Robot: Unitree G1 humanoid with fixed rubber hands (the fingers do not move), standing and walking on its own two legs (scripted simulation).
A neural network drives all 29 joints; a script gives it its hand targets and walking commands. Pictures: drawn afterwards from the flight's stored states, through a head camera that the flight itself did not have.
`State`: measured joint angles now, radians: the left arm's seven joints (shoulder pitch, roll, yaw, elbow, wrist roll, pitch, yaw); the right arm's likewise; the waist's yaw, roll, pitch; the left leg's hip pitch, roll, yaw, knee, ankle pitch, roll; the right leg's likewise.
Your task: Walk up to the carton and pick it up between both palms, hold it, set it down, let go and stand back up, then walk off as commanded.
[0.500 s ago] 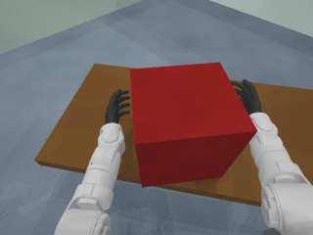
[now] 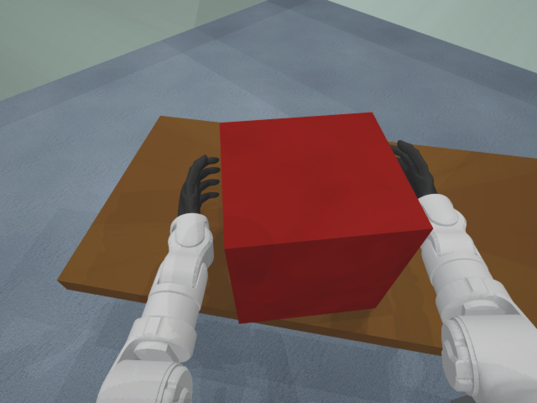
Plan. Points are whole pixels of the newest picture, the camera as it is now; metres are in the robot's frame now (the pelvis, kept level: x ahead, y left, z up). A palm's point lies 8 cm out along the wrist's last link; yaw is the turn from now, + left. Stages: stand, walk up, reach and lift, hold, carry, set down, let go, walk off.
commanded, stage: reach and lift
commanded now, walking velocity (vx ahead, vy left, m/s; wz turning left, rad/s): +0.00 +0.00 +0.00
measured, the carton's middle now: (303, 222) +0.39 -0.02 +0.04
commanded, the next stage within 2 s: none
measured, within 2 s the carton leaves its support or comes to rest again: leaves its support in 0.56 s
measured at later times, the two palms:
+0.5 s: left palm (186, 208) +0.37 +0.16 +0.09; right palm (407, 196) +0.41 -0.17 +0.10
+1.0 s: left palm (174, 194) +0.35 +0.16 +0.14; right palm (420, 193) +0.38 -0.17 +0.14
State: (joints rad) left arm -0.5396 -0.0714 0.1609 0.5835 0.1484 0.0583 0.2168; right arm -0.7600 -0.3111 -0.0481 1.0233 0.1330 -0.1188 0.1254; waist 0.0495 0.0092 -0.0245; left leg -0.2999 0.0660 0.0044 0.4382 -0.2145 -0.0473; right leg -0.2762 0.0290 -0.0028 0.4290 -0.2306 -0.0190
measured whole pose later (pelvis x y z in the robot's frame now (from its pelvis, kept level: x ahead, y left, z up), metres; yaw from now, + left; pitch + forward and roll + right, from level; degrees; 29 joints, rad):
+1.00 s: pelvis -0.02 +0.00 +0.00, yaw +0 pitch +3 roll -1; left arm -0.60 -0.03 0.22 0.58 0.08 0.24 0.20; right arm -0.72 -0.22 -0.03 0.90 0.15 0.07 -0.01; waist 0.03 0.01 -0.14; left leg -0.30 0.07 0.00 0.44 -0.19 -0.05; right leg -0.28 0.03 0.00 0.42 -0.20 -0.01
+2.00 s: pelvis -0.03 +0.01 +0.00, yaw +0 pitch +2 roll -1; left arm -0.72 0.05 0.22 0.49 0.09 0.55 0.11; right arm -0.74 -0.20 -0.03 0.64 0.26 0.42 -0.17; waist 0.01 0.01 -0.21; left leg -0.30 0.06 0.00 0.44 -0.18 -0.04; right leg -0.26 0.02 0.00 0.40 -0.17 0.00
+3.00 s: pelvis -0.03 +0.01 +0.00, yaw +0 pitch +2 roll -1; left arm -0.81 0.09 0.23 0.48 0.10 0.69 0.07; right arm -0.80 -0.20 -0.03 0.63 0.30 0.51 -0.20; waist 0.01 0.01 -0.24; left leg -0.30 0.06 0.00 0.44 -0.17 -0.04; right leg -0.26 0.02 0.00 0.39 -0.17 0.00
